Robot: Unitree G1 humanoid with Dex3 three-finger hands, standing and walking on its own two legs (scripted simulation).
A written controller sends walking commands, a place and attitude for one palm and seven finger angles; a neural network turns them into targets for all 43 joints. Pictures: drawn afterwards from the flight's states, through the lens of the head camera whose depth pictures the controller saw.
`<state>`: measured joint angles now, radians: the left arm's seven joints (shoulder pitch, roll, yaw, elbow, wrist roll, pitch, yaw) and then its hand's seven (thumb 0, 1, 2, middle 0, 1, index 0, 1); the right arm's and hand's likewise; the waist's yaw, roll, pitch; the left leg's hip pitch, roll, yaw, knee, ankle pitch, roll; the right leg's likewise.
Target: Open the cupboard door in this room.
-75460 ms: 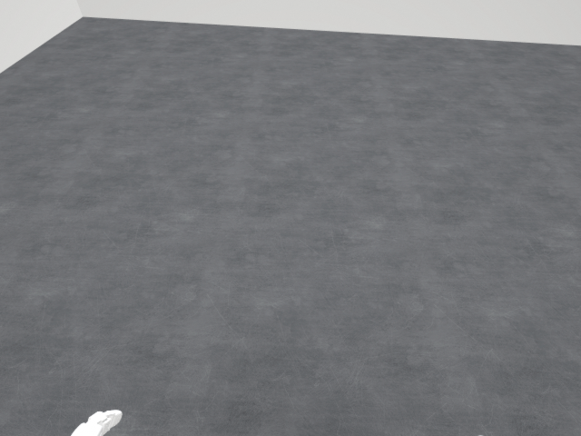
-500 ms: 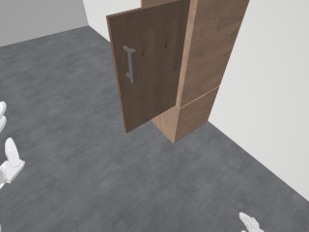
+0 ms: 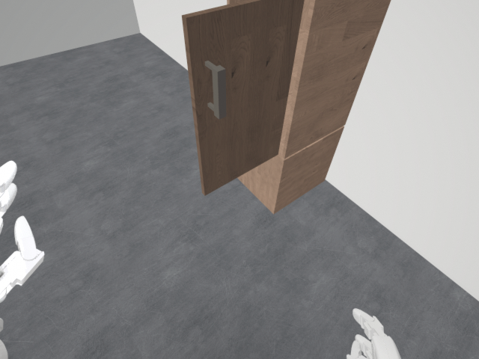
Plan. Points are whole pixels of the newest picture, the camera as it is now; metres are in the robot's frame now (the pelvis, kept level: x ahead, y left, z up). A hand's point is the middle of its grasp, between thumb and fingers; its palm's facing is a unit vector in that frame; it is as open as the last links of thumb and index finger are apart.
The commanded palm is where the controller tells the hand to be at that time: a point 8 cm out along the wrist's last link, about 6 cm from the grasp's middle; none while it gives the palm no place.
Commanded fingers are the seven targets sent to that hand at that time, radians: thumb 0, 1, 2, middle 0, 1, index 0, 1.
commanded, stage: stop stepping back and stand still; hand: left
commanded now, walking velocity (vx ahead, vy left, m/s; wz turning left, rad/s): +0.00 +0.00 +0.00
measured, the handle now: (214, 90) +0.70 +0.12 +0.08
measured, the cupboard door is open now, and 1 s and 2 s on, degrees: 91 91 91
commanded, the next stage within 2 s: let the arm hang, fingers relaxed in 0.04 s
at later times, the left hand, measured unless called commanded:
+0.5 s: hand out of the picture +0.04 +0.17 -0.18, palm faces +0.00 -0.99 -0.17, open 7.2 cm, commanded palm none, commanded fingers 0.00 0.90 0.90 -0.20 -0.30 -0.20 -0.30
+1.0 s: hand out of the picture +0.06 +0.22 -0.15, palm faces +0.05 -0.94 -0.34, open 7.4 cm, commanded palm none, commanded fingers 0.00 0.90 0.90 -0.20 -0.30 -0.20 -0.30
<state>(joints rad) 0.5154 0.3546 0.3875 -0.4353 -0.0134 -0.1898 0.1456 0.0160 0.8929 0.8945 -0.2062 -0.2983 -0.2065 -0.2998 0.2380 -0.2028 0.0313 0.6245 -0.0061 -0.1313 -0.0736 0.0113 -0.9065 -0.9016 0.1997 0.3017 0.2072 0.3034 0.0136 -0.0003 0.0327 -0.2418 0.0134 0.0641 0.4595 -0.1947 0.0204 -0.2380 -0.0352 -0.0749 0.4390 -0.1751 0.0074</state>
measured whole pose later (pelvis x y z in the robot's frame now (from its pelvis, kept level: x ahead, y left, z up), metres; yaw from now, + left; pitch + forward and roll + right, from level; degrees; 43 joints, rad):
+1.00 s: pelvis +0.01 -0.02 +0.00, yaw +2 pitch -2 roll +0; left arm 0.14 0.29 0.03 1.12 0.01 0.00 0.00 0.01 0.91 0.89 -0.20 -0.30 -0.20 -0.30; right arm 0.16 -0.28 -0.01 1.11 -0.02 0.01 0.00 0.00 -0.91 -0.90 0.20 0.30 0.20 0.30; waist 0.00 0.05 0.05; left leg -0.20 0.02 0.02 0.41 -0.18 -0.01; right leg -0.19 -0.03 -0.12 0.42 -0.19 -0.02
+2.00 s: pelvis +0.05 -0.03 +0.01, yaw +2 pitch -1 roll +0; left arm 0.10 0.30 0.02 1.13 0.01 -0.02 0.00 0.01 0.91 0.89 -0.20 -0.30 -0.20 -0.30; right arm 0.11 -0.33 0.00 1.12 -0.01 0.01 -0.01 0.00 -0.91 -0.90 0.20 0.30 0.21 0.30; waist 0.00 0.03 0.06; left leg -0.09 0.04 0.03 0.30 -0.18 -0.03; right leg -0.09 0.00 -0.11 0.30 -0.19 -0.04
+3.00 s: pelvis +0.05 -0.03 +0.01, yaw +1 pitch -2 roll +0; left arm 0.11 0.32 0.01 1.14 0.01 -0.02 -0.01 0.01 0.91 0.89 -0.20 -0.30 -0.20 -0.30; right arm 0.12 -0.34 0.00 1.13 -0.01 0.00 0.00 0.00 -0.91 -0.90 0.20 0.30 0.21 0.30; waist 0.00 0.02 0.06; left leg -0.08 0.03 0.03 0.28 -0.17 -0.02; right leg -0.08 0.00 -0.10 0.29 -0.18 -0.03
